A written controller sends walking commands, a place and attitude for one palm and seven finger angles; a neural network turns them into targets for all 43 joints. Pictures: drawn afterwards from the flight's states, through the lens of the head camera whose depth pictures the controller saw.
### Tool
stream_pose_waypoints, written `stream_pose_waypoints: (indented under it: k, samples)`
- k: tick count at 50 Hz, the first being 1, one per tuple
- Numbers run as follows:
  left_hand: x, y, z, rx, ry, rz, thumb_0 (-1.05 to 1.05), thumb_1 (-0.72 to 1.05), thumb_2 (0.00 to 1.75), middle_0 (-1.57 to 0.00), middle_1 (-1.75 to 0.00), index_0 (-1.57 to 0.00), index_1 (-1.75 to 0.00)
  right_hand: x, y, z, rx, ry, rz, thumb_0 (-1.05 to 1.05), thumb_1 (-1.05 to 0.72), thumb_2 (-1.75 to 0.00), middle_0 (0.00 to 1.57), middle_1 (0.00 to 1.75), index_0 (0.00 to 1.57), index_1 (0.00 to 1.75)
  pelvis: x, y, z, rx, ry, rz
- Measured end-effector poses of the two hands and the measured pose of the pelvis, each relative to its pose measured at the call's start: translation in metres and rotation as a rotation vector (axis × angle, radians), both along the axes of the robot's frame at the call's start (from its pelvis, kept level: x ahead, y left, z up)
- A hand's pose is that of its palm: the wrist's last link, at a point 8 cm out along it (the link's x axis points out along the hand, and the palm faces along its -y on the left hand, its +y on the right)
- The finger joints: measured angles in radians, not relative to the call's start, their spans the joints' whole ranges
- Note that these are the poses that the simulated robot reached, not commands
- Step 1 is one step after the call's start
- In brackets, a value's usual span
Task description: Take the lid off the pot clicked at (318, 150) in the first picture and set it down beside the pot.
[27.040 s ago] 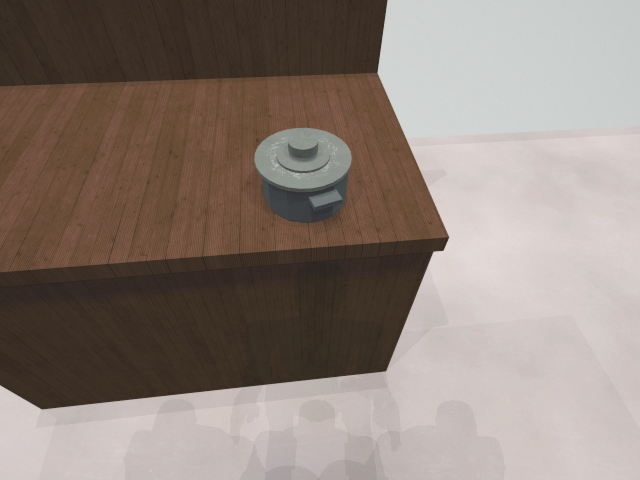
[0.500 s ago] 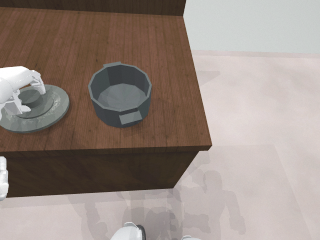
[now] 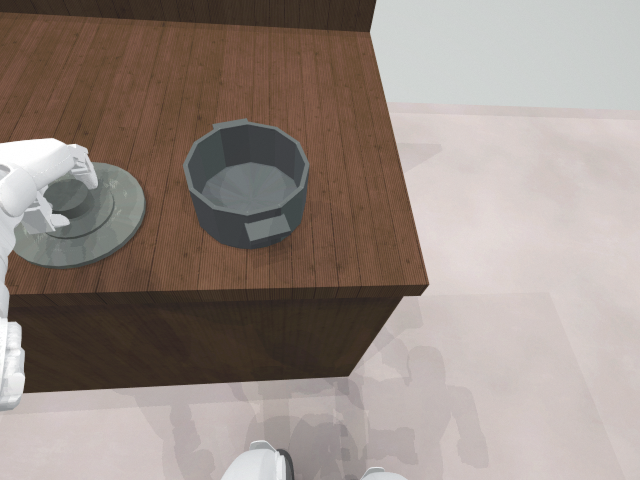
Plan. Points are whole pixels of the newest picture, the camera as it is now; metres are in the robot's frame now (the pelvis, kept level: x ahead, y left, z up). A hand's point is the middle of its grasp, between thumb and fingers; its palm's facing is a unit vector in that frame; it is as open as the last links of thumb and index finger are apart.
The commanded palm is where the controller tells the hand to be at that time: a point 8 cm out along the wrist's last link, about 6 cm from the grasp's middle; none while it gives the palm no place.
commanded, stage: open the fingers wide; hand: left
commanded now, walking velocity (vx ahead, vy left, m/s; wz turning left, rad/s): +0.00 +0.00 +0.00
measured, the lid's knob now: (68, 198) +0.47 +0.33 +0.02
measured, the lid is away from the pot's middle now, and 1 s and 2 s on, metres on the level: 0.24 0.24 0.24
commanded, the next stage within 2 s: raise the empty hand in 0.72 s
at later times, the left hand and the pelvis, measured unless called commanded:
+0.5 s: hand (40, 208) +0.44 +0.35 +0.04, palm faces -0.46 -0.13 -0.88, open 10.3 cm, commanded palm +0.46 +0.33 +0.10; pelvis +0.01 +0.00 +0.00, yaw +0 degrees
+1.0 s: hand (36, 201) +0.43 +0.34 +0.06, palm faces -0.41 -0.11 -0.91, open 11.0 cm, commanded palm +0.47 +0.33 +0.12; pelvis +0.00 +0.02 +0.00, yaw +1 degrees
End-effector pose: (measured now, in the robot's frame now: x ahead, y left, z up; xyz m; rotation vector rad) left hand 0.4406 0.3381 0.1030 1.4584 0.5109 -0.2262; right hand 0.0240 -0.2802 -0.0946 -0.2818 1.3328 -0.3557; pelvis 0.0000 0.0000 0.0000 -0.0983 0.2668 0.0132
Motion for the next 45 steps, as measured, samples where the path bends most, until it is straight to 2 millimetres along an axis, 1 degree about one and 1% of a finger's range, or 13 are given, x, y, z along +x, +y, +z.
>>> stream_pose_waypoints:
  k: [5,10,17,24,28,30,34,40,45]
  samples:
    - [0.003,0.003,-0.002,-0.011,0.009,0.015,0.00,0.22,0.84,-0.67,-1.00,-0.47,-0.88,0.001,-0.001,0.002,-0.011,-0.009,-0.001,0.00,-0.90,-0.90,0.20,0.30,0.20,0.30,0.001,0.000,-0.001,0.000,0.001,-0.003]
    - [0.004,0.006,0.000,0.007,0.006,0.007,-0.01,0.21,0.79,-0.61,-1.00,-0.47,-0.91,-0.002,-0.002,0.003,-0.020,0.003,-0.006,0.00,-0.90,-0.90,0.20,0.30,0.20,0.30,0.003,0.000,-0.001,-0.003,0.006,-0.002]
    - [0.003,0.009,-0.001,-0.008,0.009,0.007,0.00,0.17,0.72,-0.52,-0.97,-0.43,-0.91,-0.005,-0.001,0.002,-0.011,0.032,-0.015,0.00,-0.90,-0.90,0.20,0.30,0.20,0.30,0.006,0.002,0.000,-0.003,0.006,-0.003]
    - [0.001,0.012,-0.005,-0.018,0.022,0.012,0.00,0.10,0.64,-0.42,-0.94,-0.39,-0.92,-0.002,0.002,0.003,-0.003,0.027,-0.015,0.00,-0.90,-0.90,0.20,0.30,0.20,0.30,0.007,0.003,0.001,-0.004,0.004,-0.002]
    - [0.000,0.012,0.000,-0.010,-0.005,-0.009,0.00,0.07,0.60,-0.38,-0.93,-0.37,-0.93,0.002,0.004,0.003,-0.004,0.022,-0.009,0.00,-0.90,-0.90,0.20,0.30,0.20,0.30,0.008,0.004,0.002,-0.006,0.002,0.001]
    - [-0.001,0.013,0.000,-0.017,-0.007,-0.001,0.00,0.06,0.59,-0.36,-0.93,-0.36,-0.93,0.004,0.005,0.003,-0.002,0.015,-0.006,0.00,-0.90,-0.90,0.20,0.30,0.20,0.30,0.008,0.005,0.002,-0.006,0.002,0.000]
    - [-0.003,0.018,-0.007,-0.014,0.020,0.029,0.00,0.05,0.57,-0.34,-0.93,-0.34,-0.93,0.007,0.006,0.003,0.000,0.007,0.001,0.00,-0.90,-0.90,0.20,0.30,0.20,0.30,0.006,0.006,0.001,-0.006,0.001,0.002]
    - [-0.003,0.016,-0.001,-0.016,-0.008,-0.008,0.00,0.04,0.56,-0.34,-0.92,-0.34,-0.93,0.008,0.007,0.004,-0.012,0.004,0.008,0.00,-0.90,-0.90,0.20,0.30,0.20,0.30,0.006,0.009,0.001,-0.009,-0.001,0.005]
    - [-0.004,0.018,-0.004,-0.006,0.011,0.004,0.00,0.04,0.56,-0.33,-0.92,-0.34,-0.92,0.008,0.009,0.005,-0.007,0.002,0.007,0.00,-0.90,-0.90,0.20,0.30,0.20,0.30,0.005,0.012,0.001,-0.009,-0.005,0.005]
